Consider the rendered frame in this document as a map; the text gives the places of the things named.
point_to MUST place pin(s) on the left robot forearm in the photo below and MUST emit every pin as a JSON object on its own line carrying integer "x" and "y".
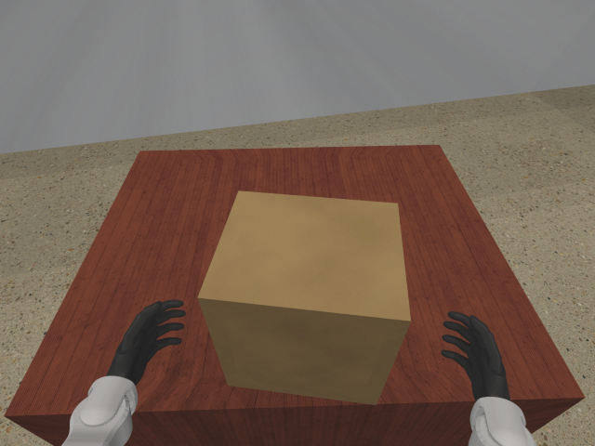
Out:
{"x": 104, "y": 418}

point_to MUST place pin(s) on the pedestal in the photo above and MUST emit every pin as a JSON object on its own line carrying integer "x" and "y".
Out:
{"x": 157, "y": 243}

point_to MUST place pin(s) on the carton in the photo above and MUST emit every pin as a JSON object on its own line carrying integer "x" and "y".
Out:
{"x": 308, "y": 295}

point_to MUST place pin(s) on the right robot forearm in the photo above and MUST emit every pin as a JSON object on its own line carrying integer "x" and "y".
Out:
{"x": 498, "y": 422}

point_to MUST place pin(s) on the left robot hand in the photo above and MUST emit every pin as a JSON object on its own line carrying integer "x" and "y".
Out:
{"x": 139, "y": 344}

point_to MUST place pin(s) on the right robot hand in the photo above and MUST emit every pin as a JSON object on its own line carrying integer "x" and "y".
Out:
{"x": 484, "y": 365}

